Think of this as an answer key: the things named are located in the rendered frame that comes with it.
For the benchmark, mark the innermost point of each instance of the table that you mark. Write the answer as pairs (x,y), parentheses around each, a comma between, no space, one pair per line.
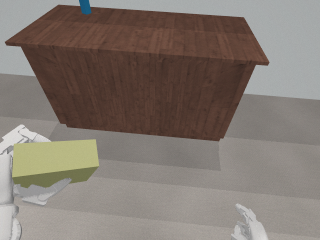
(143,72)

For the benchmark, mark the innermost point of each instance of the right robot hand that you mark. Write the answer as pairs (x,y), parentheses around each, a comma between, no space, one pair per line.
(254,229)

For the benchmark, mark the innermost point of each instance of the sponge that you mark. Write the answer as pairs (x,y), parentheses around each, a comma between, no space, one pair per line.
(45,163)

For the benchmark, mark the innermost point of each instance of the left robot hand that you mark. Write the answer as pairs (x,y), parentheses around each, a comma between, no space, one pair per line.
(34,194)

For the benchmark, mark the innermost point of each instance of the left robot forearm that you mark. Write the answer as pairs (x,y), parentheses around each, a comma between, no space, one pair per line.
(10,227)

